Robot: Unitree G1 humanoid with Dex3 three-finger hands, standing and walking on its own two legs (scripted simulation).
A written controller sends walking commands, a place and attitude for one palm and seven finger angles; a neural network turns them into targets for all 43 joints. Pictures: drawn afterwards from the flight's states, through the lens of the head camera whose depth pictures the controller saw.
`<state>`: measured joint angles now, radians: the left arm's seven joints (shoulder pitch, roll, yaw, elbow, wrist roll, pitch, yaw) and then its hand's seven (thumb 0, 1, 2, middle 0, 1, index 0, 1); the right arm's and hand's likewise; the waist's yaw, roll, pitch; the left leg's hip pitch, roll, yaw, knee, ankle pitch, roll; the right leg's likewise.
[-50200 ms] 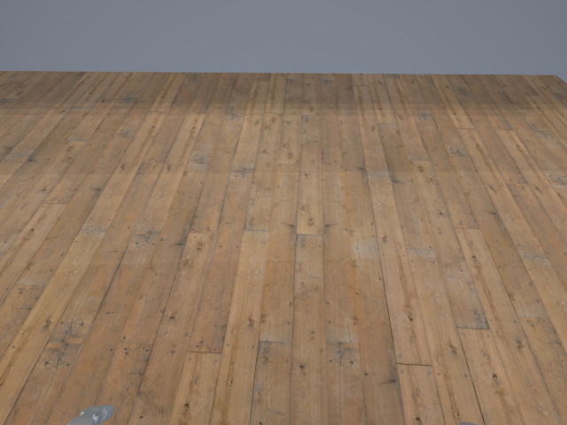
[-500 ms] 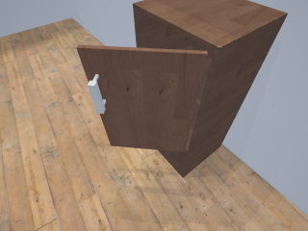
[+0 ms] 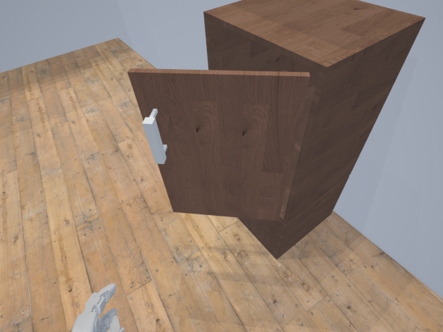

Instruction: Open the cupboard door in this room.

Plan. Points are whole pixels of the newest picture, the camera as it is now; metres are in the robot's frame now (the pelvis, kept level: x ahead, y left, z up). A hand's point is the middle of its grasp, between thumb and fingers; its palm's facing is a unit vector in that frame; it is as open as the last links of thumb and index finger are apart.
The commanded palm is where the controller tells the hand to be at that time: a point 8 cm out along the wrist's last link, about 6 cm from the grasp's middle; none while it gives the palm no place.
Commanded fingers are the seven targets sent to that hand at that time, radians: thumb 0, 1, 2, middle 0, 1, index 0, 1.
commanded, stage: raise the hand with hooked fingers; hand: left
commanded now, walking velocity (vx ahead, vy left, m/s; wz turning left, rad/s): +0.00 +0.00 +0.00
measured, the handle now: (157, 136) +0.58 +0.21 +0.01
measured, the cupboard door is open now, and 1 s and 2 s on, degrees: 46 46 46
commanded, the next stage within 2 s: move the hooked fingers beside the handle in 1.94 s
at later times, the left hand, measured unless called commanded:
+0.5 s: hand (111, 315) +0.16 +0.20 -0.02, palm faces -0.08 -0.99 -0.08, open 10.0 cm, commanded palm +0.14 +0.26 -0.03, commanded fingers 0.00 0.11 0.56 -0.26 -0.81 -0.26 -0.81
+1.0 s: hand (90, 282) +0.21 +0.26 -0.02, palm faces -0.10 -0.99 -0.05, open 13.0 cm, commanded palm +0.19 +0.32 +0.00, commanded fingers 0.00 -0.48 0.31 -0.30 -1.18 -0.30 -1.18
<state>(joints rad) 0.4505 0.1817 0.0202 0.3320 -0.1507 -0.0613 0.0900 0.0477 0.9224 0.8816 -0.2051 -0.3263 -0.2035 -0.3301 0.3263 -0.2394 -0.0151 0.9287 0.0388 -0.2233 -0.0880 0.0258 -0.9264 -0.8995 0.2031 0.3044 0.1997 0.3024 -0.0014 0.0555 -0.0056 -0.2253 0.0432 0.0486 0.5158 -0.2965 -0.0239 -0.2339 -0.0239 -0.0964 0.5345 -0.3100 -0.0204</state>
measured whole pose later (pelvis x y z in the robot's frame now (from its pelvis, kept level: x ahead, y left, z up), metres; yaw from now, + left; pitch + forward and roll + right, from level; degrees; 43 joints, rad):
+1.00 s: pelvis -0.04 +0.04 -0.06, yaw +0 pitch +11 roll -3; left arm 0.21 0.35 0.28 0.13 -0.31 -0.29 -0.43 0.00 -0.26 0.41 -0.28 -1.04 -0.28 -1.05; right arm 0.25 -0.28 0.02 0.55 0.04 -0.26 -0.08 0.02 -0.90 -0.90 0.20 0.30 0.20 0.30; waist -0.02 0.01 -0.08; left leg -0.76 0.05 0.02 1.04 -0.47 0.03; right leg -0.72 -0.05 -0.10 0.96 -0.43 0.02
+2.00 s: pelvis -0.03 +0.02 -0.04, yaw +0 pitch +10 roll -2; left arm -0.04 0.43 0.46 0.47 -0.37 -0.28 -0.61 -0.01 -0.50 0.30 -0.30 -1.20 -0.30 -1.20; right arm 0.28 -0.28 0.04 0.56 0.04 -0.20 -0.07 0.01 -0.90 -0.90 0.20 0.30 0.20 0.30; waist -0.01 0.03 -0.07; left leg -0.64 0.06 0.02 0.89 -0.42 0.00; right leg -0.62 -0.02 -0.10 0.85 -0.40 -0.01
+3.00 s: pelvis -0.03 +0.03 -0.05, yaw -2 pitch +18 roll -2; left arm -0.71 0.60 0.49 1.07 -0.18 -0.35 -0.53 -0.01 -0.50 0.30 -0.30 -1.20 -0.30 -1.20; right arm 0.35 -0.29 0.04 0.60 0.02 -0.04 -0.04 0.01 -0.90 -0.90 0.20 0.30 0.20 0.30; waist -0.11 0.01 -0.08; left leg -0.84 0.07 0.04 0.98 -0.44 0.01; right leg -0.82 -0.02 -0.08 0.91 -0.40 0.00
